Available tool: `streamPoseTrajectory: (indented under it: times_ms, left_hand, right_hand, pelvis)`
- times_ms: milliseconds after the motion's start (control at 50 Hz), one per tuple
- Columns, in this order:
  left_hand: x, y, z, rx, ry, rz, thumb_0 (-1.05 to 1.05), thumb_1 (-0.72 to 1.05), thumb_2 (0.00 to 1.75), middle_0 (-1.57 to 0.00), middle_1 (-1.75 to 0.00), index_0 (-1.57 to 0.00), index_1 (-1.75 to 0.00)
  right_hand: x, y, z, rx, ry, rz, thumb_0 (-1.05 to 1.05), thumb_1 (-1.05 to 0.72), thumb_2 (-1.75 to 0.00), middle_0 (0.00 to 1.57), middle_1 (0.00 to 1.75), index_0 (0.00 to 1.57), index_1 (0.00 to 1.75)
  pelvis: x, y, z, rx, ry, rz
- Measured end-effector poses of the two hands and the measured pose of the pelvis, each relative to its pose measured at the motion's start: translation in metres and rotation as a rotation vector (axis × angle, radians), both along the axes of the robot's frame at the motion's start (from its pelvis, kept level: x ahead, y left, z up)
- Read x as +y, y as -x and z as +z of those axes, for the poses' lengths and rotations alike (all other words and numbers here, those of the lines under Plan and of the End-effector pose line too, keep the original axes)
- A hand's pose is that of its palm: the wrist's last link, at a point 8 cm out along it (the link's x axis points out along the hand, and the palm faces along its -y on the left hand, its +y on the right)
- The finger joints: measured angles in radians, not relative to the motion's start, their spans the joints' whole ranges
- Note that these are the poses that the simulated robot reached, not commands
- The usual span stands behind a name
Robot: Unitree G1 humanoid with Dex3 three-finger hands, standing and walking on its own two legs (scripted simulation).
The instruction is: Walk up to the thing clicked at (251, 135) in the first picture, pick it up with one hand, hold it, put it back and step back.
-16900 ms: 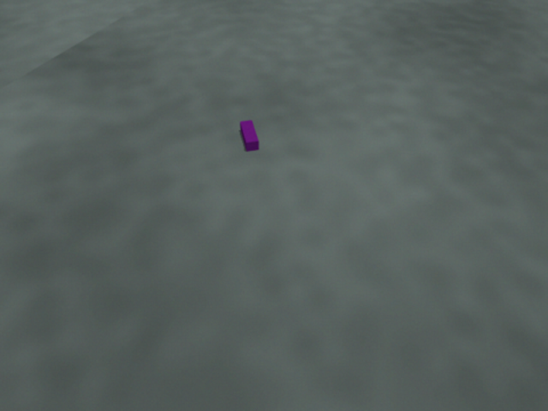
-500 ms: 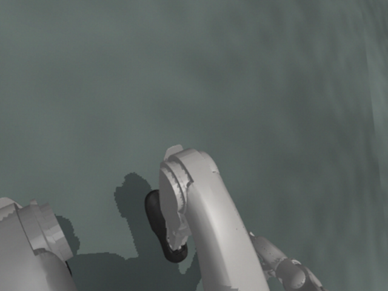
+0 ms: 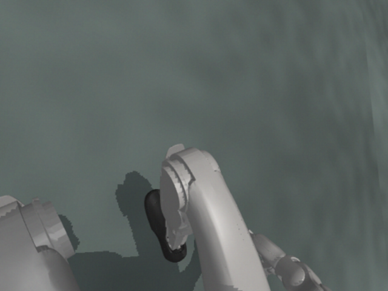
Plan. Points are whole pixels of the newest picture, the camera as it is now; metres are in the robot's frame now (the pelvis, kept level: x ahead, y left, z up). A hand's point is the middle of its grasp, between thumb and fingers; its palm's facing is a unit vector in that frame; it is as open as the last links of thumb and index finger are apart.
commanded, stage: close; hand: left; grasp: from above
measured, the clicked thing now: out of the picture +0.44 +0.41 -0.27
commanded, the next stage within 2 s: settle in 1.52 s
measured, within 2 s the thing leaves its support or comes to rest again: leaves its support in 1.98 s
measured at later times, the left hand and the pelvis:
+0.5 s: hand out of the picture +0.42 +0.41 -0.24, palm faces -0.44 -0.20 -0.87, open 13.5 cm; pelvis +0.00 +0.00 +0.00, yaw +0 degrees
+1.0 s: hand out of the picture +0.42 +0.40 -0.24, palm faces -0.42 -0.18 -0.89, open 11.9 cm; pelvis +0.00 +0.00 +0.00, yaw +0 degrees
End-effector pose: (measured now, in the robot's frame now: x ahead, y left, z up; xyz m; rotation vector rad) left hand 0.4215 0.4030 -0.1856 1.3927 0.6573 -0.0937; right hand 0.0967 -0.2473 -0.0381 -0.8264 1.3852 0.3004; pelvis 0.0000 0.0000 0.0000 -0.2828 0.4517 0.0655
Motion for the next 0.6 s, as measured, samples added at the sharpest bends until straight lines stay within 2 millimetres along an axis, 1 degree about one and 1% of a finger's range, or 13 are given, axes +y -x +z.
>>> streamPoseTrajectory:
  times_ms: [60, 240, 460, 600]
  left_hand:
    - [-0.0003, 0.0003, 0.0002, 0.001, 0.000, -0.003, 0.00, -0.49, 0.99, -0.08, -1.05, -0.09, -1.05]
    - [0.0051, -0.0074, 0.0081, -0.029, -0.021, 0.013, 0.00, -0.47, 0.98, -0.09, -1.04, -0.09, -1.04]
    - [0.0076, -0.0042, 0.0035, 0.015, -0.015, 0.022, 0.00, -0.41, 0.93, -0.12, -1.02, -0.13, -1.01]
    - [0.0080, -0.0059, 0.0050, 0.006, -0.009, 0.013, 0.00, -0.38, 0.91, -0.14, -1.01, -0.15, -1.00]
  right_hand:
    - [-0.0009, -0.0002, -0.0003, -0.004, 0.002, 0.002, 0.00, -0.90, -0.90, 0.20, 0.30, 0.21, 0.30]
    - [-0.0015, 0.0014, -0.0002, -0.012, 0.004, -0.003, 0.00, -0.89, -0.90, 0.20, 0.30, 0.21, 0.30]
    - [0.0000, 0.0067, -0.0004, 0.011, 0.001, -0.017, 0.00, -0.89, -0.90, 0.20, 0.30, 0.21, 0.30]
    - [-0.0016, 0.0022, -0.0003, 0.012, 0.007, -0.015, 0.00, -0.89, -0.90, 0.20, 0.30, 0.21, 0.30]
  pelvis:
    - [-0.0001, 0.0005, -0.0007, -0.003, -0.002, 0.000]
    - [0.0004, 0.0009, -0.0017, -0.002, -0.003, -0.004]
    - [0.0001, 0.0000, 0.0000, 0.006, -0.004, -0.003]
    - [-0.0005, -0.0012, 0.0010, 0.009, -0.003, -0.002]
